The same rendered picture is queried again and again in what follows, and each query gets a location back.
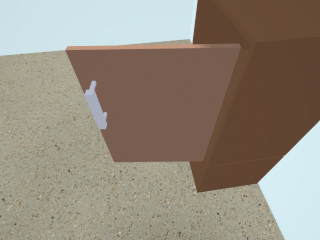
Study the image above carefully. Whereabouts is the handle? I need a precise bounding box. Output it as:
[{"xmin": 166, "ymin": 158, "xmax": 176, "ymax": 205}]
[{"xmin": 84, "ymin": 81, "xmax": 107, "ymax": 130}]

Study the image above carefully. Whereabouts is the cupboard door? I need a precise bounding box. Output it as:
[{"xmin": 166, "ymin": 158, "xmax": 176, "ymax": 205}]
[{"xmin": 65, "ymin": 43, "xmax": 241, "ymax": 163}]

